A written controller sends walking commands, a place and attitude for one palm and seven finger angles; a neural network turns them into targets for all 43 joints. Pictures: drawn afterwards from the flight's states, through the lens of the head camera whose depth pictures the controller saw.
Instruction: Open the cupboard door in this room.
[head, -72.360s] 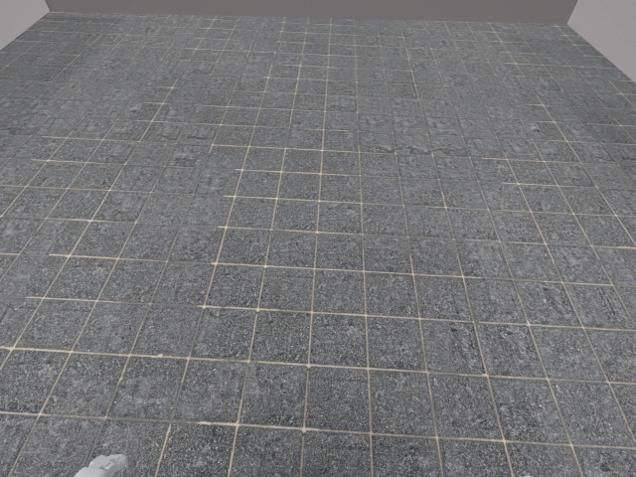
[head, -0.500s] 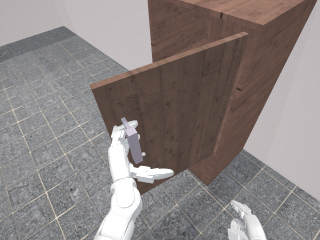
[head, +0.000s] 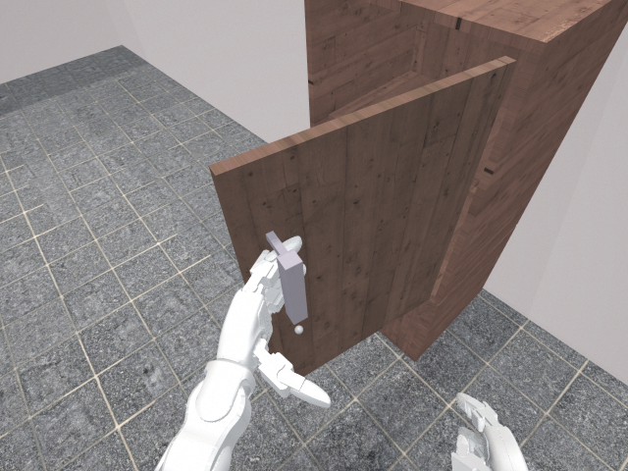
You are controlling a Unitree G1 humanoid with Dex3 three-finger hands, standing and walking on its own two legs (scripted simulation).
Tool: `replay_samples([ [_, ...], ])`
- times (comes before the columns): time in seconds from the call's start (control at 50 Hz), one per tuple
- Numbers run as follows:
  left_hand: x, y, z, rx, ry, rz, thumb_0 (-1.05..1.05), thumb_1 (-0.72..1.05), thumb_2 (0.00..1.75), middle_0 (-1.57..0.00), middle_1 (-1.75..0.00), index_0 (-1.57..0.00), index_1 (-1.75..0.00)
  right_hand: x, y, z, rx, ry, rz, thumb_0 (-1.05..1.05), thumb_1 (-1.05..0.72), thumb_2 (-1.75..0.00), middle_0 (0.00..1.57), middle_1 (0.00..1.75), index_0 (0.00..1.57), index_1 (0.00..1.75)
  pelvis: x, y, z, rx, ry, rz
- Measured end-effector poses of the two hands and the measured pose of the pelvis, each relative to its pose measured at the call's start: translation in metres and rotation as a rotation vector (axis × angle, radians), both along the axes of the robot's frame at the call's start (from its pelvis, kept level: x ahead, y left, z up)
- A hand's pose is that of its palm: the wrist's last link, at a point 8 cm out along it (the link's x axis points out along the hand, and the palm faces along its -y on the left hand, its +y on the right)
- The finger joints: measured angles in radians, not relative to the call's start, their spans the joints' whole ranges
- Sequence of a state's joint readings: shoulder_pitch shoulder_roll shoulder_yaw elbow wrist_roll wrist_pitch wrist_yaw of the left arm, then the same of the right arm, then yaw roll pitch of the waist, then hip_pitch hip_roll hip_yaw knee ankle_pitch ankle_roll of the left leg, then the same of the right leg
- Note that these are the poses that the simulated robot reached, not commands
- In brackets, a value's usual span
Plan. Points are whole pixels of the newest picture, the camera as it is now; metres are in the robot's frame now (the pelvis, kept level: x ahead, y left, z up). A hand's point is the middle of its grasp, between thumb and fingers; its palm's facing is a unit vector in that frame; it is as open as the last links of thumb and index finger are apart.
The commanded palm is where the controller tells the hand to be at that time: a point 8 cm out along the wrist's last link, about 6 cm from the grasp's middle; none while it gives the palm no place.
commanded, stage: slide the hand sideways off the handle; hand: left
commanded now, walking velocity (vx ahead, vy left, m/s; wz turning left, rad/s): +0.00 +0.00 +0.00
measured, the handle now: (285, 278) +0.34 +0.06 +0.08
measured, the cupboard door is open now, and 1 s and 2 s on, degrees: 79 78 78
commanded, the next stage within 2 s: draw the hand back to the body in 0.94 s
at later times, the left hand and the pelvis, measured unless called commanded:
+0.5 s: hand (265, 353) +0.24 +0.07 +0.08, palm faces -0.07 -1.00 -0.01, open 16.2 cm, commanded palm +0.21 +0.14 +0.08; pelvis +0.02 +0.00 -0.01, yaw -1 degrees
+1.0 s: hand (212, 383) +0.20 +0.13 +0.07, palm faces -0.03 -1.00 -0.04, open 16.3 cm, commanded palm +0.18 +0.18 +0.08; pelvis +0.01 -0.02 -0.01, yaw +0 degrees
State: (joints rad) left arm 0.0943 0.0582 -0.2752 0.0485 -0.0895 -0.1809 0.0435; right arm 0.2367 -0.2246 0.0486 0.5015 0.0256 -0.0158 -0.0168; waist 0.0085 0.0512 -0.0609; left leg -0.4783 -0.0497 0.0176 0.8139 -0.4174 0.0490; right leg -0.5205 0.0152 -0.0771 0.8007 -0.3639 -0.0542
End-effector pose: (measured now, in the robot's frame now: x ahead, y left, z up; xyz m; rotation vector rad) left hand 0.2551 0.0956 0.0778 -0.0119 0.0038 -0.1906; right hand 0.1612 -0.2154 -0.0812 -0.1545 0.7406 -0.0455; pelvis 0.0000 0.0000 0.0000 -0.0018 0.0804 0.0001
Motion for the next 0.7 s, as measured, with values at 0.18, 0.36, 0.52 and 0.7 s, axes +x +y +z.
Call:
replay_samples([
  [0.18, -0.008, -0.001, 0.0, -0.003, 0.001, 0.05, -0.01, -0.5, 0.3, -0.18, -0.34, -0.19, -0.33, 0.005, 0.006, 0.009, 0.011, -0.041, -0.002, 0.01, -0.9, -0.9, 0.2, 0.3, 0.2, 0.3, 0.006, 0.003, -0.002, 0.004, 0.013, -0.023],
  [0.36, -0.026, 0.022, 0.0, 0.017, 0.013, 0.102, -0.01, -0.5, 0.3, -0.18, -0.32, -0.19, -0.32, 0.014, 0.003, 0.009, 0.01, -0.051, 0.005, 0.01, -0.9, -0.9, 0.2, 0.3, 0.2, 0.3, 0.013, 0.0, -0.003, -0.001, 0.022, -0.019],
  [0.52, -0.039, 0.035, 0.001, 0.027, 0.019, 0.128, -0.01, -0.5, 0.3, -0.17, -0.31, -0.17, -0.31, 0.022, -0.005, 0.006, 0.0, -0.072, 0.013, 0.01, -0.9, -0.9, 0.2, 0.3, 0.2, 0.3, 0.017, -0.006, -0.006, 0.0, 0.041, -0.01],
  [0.7, -0.058, 0.055, 0.001, 0.052, 0.03, 0.149, -0.01, -0.5, 0.3, -0.16, -0.3, -0.16, -0.3, 0.027, -0.017, 0.007, -0.017, -0.103, 0.01, 0.01, -0.9, -0.9, 0.2, 0.3, 0.2, 0.3, 0.02, -0.014, -0.01, -0.002, 0.054, 0.001],
])
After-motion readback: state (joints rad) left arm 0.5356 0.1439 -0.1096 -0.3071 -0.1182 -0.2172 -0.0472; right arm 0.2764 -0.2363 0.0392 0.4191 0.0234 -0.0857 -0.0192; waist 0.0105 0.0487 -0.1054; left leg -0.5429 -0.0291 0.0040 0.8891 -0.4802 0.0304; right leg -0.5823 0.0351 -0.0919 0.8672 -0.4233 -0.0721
